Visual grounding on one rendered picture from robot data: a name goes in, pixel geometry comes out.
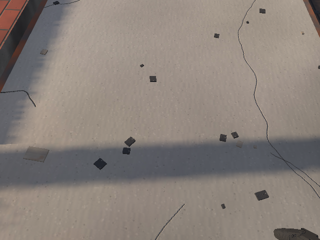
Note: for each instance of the robot right hand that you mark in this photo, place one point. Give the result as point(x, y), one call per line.
point(294, 234)

